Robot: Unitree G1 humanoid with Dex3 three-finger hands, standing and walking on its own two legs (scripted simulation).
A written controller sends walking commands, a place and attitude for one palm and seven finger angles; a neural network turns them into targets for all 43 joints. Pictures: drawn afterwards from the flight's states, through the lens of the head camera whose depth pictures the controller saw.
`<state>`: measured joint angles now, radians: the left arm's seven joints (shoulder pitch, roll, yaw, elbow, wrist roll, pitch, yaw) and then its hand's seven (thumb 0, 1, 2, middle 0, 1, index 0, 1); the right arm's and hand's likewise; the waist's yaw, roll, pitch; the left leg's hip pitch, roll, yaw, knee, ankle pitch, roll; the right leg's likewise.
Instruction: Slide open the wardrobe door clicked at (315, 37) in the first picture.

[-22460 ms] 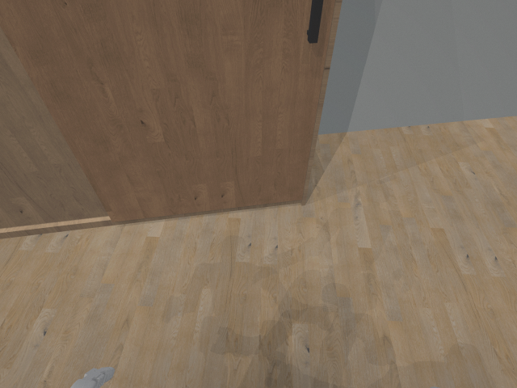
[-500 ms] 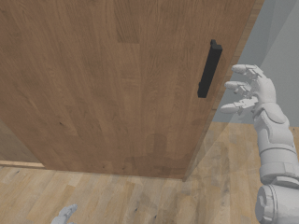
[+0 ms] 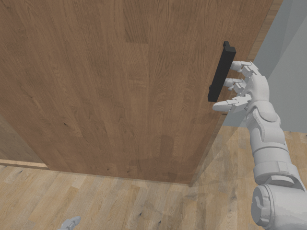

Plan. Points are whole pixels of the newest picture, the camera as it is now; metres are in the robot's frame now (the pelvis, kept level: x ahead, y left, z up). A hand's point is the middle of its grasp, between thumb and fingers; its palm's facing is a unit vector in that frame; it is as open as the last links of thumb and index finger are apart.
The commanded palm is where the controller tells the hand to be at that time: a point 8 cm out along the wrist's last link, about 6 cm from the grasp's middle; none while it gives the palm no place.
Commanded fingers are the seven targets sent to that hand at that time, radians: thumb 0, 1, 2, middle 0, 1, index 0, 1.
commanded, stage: feel for the door with the fingertips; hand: right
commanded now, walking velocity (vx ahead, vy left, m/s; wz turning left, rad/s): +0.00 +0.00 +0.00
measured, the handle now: (218, 72) +0.51 -0.12 +0.17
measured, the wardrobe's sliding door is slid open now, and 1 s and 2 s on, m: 0.00 0.00 0.00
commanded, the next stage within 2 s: slide the fingers in behind the handle in 0.46 s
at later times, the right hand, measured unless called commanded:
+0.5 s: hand (229, 87) +0.44 -0.13 +0.17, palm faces +0.02 +1.00 -0.01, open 13.9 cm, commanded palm +0.43 -0.18 +0.17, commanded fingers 0.00 0.50 -0.30 0.30 1.20 0.30 1.20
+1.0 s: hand (231, 91) +0.44 -0.14 +0.16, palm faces +0.00 +1.00 +0.01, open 13.9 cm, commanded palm +0.42 -0.19 +0.17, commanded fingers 0.00 0.50 -0.30 0.30 1.20 0.30 1.20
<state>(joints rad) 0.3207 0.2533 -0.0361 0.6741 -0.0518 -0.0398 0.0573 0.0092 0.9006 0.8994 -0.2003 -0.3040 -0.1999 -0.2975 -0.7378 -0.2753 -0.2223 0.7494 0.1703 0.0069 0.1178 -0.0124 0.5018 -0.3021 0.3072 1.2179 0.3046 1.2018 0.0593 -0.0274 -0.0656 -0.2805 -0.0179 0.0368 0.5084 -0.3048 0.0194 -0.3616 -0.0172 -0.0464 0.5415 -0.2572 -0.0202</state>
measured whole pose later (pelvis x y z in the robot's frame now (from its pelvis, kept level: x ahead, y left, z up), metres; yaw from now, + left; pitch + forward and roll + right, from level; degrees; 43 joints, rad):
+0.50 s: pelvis -0.01 +0.01 +0.00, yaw -1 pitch +4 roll +1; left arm 0.29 0.26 -0.03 0.69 -0.05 -0.04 0.06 0.01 0.90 0.90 -0.20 -0.30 -0.20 -0.30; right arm -0.83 -0.27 -0.18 0.84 0.15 0.00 0.08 -0.01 0.50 -0.30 0.30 1.20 0.30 1.23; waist 0.05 -0.03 -0.04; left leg -0.27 -0.02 0.06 0.50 -0.30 0.03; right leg -0.36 -0.01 -0.02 0.53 -0.24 -0.01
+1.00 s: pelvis +0.00 +0.01 +0.00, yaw +1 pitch +4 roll +1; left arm 0.37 0.26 -0.02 0.68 -0.06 -0.03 0.05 0.01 0.90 0.90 -0.20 -0.30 -0.20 -0.30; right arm -0.71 -0.31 -0.25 0.77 0.16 -0.05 0.13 -0.01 0.50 -0.30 0.31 1.21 0.31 1.21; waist 0.06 -0.02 -0.06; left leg -0.27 -0.04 0.03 0.50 -0.30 0.03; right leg -0.35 -0.03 -0.05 0.53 -0.26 -0.01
